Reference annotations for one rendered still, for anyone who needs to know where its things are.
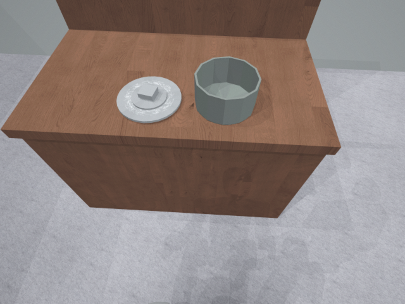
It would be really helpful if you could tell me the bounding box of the pot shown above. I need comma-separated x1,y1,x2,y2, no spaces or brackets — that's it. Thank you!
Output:
194,56,261,125

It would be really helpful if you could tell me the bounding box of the table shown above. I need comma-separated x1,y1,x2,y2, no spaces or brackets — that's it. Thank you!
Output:
0,0,341,219

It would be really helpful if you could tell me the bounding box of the lid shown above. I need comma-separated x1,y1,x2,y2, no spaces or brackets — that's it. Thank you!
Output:
116,77,182,123

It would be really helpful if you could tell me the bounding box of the knob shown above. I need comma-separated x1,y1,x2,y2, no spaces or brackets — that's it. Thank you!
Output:
137,84,158,101

